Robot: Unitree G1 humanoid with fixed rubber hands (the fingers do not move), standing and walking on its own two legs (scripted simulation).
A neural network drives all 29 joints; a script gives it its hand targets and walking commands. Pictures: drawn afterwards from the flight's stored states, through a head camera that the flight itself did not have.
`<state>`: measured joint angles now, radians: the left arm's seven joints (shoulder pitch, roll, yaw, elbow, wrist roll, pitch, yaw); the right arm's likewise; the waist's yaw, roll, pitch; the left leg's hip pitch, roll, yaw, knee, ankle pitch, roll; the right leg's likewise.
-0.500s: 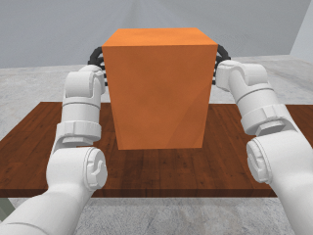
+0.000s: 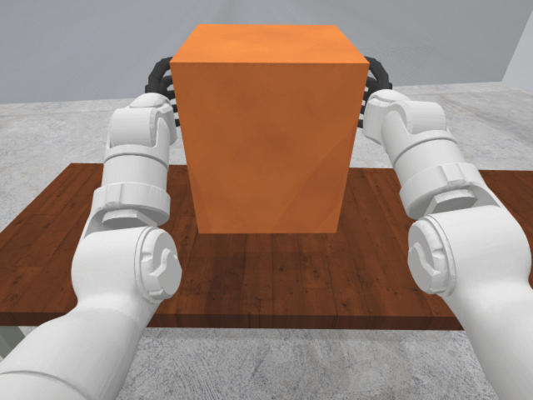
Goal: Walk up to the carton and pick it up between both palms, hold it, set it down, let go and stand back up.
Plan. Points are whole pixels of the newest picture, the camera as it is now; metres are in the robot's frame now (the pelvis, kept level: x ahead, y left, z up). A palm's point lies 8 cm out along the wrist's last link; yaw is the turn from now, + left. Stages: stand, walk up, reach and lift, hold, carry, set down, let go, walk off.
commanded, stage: set down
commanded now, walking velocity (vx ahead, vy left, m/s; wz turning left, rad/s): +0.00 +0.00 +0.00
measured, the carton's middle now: (267, 128) +0.41 +0.01 +0.28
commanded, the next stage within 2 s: none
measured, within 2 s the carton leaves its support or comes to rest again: neither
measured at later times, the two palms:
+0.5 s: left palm (170, 153) +0.40 +0.16 +0.24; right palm (362, 148) +0.40 -0.14 +0.25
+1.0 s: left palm (184, 168) +0.41 +0.14 +0.21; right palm (365, 171) +0.41 -0.16 +0.20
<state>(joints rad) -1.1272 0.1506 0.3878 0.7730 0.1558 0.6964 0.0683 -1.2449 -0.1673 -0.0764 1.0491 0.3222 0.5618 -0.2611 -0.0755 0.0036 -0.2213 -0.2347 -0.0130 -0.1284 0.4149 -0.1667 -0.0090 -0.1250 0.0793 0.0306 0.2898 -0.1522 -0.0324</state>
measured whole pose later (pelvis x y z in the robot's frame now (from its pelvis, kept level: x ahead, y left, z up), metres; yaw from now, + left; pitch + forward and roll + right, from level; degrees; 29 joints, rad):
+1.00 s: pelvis +0.02 -0.01 +0.00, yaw +1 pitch -2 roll -1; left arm -0.81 0.04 0.31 0.54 0.16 0.56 0.11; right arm -0.91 -0.13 0.01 0.89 0.29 0.32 -0.20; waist -0.08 0.00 -0.10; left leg -0.17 -0.01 -0.14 0.40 -0.19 -0.02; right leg -0.06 0.08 0.00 0.29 -0.18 -0.05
